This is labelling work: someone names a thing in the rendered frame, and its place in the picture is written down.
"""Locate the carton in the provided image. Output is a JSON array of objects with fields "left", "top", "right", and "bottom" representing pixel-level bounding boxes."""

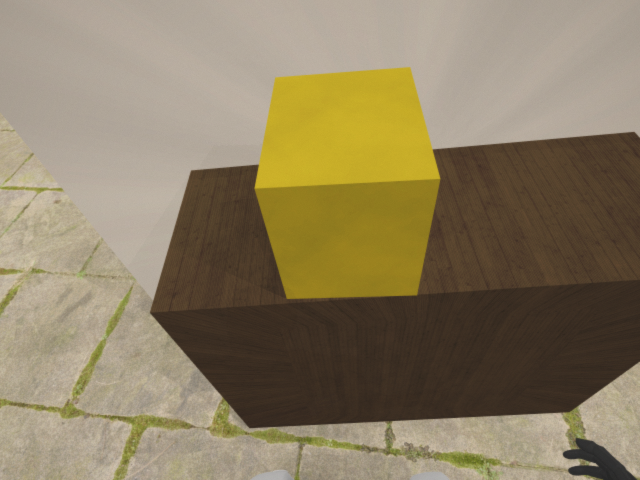
[{"left": 254, "top": 67, "right": 440, "bottom": 299}]

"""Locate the robot right hand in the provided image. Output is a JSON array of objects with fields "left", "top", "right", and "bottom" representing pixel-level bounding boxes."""
[{"left": 563, "top": 438, "right": 637, "bottom": 480}]

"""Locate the pedestal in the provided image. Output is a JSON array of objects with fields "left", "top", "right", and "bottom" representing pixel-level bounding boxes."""
[{"left": 150, "top": 132, "right": 640, "bottom": 428}]

